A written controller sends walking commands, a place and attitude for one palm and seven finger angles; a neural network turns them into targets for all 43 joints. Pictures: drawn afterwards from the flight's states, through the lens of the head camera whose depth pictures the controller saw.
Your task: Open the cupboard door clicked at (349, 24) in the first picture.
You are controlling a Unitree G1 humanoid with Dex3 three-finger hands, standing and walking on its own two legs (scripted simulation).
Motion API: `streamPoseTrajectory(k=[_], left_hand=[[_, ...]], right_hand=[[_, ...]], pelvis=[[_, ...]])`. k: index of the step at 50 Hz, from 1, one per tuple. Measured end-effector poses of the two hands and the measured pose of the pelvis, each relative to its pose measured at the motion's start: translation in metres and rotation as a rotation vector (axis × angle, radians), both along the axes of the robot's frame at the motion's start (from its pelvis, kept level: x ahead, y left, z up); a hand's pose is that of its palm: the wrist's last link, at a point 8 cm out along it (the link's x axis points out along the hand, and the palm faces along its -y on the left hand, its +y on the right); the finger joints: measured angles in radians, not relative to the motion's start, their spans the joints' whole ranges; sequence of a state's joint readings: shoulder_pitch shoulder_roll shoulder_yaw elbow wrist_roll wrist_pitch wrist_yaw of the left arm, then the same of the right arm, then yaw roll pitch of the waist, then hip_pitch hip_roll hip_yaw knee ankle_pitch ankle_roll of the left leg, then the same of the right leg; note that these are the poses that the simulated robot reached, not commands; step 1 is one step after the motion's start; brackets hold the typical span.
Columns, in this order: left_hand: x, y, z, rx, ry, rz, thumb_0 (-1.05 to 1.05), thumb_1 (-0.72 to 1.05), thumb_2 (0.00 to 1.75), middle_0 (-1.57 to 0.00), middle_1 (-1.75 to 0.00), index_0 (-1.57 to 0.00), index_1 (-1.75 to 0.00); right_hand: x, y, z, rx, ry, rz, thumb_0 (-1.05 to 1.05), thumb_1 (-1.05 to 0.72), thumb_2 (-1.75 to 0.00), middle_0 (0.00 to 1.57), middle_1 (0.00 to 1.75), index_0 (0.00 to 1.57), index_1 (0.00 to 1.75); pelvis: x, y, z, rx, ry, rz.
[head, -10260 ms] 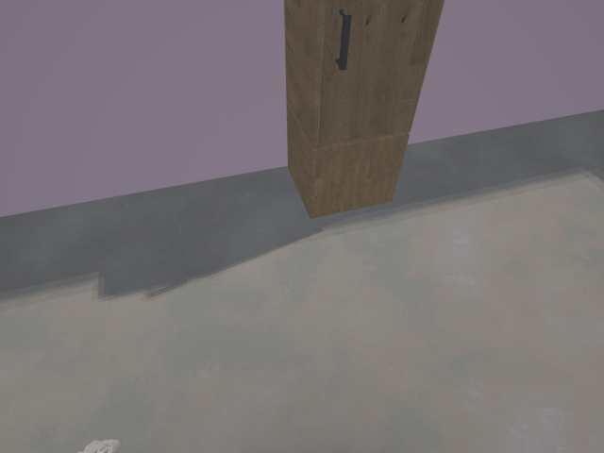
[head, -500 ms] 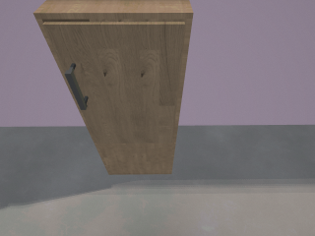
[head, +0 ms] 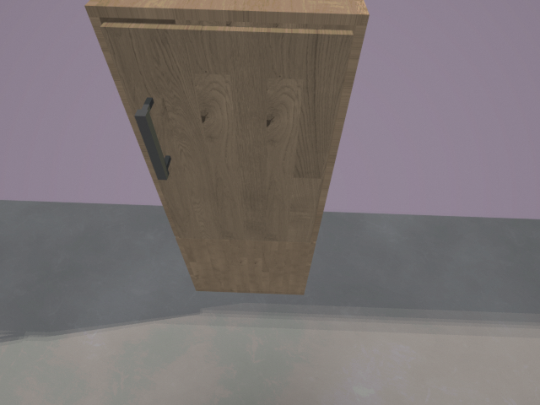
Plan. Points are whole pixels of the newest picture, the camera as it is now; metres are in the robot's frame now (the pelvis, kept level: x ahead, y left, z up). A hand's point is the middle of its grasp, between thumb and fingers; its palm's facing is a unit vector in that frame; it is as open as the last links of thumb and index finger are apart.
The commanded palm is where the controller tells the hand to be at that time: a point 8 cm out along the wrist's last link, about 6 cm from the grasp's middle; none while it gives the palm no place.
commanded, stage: come to a stop and stand still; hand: left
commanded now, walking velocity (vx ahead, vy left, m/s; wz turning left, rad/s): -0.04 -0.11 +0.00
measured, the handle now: (156, 141) +0.55 +0.26 +0.05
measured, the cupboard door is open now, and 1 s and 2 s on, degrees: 0 0 0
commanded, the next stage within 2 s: look again from close up in 1.18 s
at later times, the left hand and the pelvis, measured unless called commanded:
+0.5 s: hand out of the picture +0.05 +0.16 -0.17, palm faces +0.05 -0.97 -0.23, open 7.2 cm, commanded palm none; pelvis +0.02 -0.02 +0.01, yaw +1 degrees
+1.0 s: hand out of the picture -0.03 +0.17 -0.17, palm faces +0.04 -0.98 -0.17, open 7.4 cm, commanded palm none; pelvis -0.02 +0.01 +0.01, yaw +1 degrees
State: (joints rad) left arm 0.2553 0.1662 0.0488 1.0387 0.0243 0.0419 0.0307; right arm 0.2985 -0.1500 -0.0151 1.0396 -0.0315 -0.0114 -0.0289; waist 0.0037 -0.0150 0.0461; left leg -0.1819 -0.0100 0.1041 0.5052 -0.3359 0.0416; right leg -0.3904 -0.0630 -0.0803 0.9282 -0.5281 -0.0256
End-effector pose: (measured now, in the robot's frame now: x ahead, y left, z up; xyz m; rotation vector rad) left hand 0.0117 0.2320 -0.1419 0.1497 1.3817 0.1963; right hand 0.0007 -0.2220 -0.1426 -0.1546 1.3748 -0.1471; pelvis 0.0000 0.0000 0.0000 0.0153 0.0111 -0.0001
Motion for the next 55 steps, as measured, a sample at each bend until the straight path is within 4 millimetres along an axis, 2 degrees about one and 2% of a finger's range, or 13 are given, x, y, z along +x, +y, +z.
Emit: streamPoseTrajectory(k=[7, 11, 17, 26, 32, 38, 55], left_hand=[[0.044, -0.011, 0.007, 0.03, -0.119, -0.027, 0.0, 0.92, 0.9, -0.2, -0.3, -0.19, -0.3], [0.052, -0.018, 0.011, 0.028, -0.131, -0.037, 0.0, 0.93, 0.9, -0.2, -0.3, -0.2, -0.3], [0.052, -0.022, 0.01, 0.015, -0.112, -0.022, -0.01, 0.95, 0.9, -0.2, -0.3, -0.2, -0.3], [0.027, -0.027, 0.009, 0.01, -0.049, -0.008, 0.0, 0.95, 0.9, -0.2, -0.3, -0.2, -0.3], [-0.006, -0.03, 0.004, 0.004, -0.003, -0.032, 0.0, 0.93, 0.9, -0.2, -0.3, -0.2, -0.3], [-0.03, -0.028, 0.002, -0.029, 0.019, -0.027, 0.0, 0.92, 0.9, -0.2, -0.3, -0.2, -0.3], [-0.055, -0.015, 0.002, -0.055, 0.016, -0.009, 0.0, 0.91, 0.9, -0.2, -0.3, -0.19, -0.3]], right_hand=[[-0.005, 0.008, -0.016, 0.065, 0.05, -0.011, 0.01, -0.91, -0.89, 0.2, 0.3, 0.2, 0.3], [0.002, 0.008, -0.016, 0.077, 0.058, -0.032, 0.01, -0.91, -0.89, 0.2, 0.3, 0.2, 0.3], [0.007, 0.002, -0.007, 0.055, 0.057, -0.022, 0.01, -0.92, -0.89, 0.2, 0.3, 0.2, 0.3], [0.008, -0.009, -0.002, 0.037, 0.058, -0.008, 0.01, -0.92, -0.89, 0.2, 0.3, 0.2, 0.3], [0.016, -0.018, -0.006, 0.016, -0.009, -0.019, 0.01, -0.92, -0.89, 0.2, 0.3, 0.2, 0.3], [0.014, -0.008, -0.002, 0.013, -0.071, -0.005, 0.01, -0.92, -0.89, 0.2, 0.3, 0.2, 0.3], [-0.059, 0.032, 0.0, 0.058, 0.06, -0.02, 0.01, -0.91, -0.89, 0.2, 0.3, 0.2, 0.3]], pelvis=[[0.012, -0.01, -0.004, 0.023, -0.009, 0.01], [0.019, -0.014, -0.001, 0.003, -0.008, 0.024], [0.024, -0.018, 0.004, 0.002, -0.007, 0.016], [0.024, -0.025, 0.007, -0.002, -0.011, 0.016], [0.008, -0.018, 0.002, -0.028, -0.017, 0.013], [-0.004, -0.007, 0.003, -0.015, -0.041, 0.008], [-0.022, 0.012, 0.007, -0.008, -0.035, 0.013]])
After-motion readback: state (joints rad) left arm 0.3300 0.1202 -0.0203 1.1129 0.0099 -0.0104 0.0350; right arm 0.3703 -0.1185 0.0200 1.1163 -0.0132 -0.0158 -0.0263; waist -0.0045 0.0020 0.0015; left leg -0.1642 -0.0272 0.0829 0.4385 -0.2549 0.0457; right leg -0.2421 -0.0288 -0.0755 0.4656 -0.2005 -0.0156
